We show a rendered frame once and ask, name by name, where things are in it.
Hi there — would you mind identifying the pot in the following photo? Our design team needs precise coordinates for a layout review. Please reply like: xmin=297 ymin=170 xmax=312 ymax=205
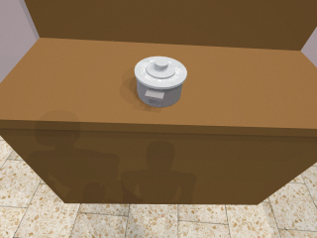
xmin=137 ymin=80 xmax=183 ymax=108

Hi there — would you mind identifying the knob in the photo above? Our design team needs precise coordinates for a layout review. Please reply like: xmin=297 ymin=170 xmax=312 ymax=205
xmin=155 ymin=59 xmax=168 ymax=69

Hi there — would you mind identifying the lid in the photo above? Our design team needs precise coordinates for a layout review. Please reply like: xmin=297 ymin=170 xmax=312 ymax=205
xmin=134 ymin=57 xmax=187 ymax=90

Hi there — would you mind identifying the table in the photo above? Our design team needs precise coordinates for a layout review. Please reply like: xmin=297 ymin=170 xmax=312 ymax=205
xmin=0 ymin=0 xmax=317 ymax=205

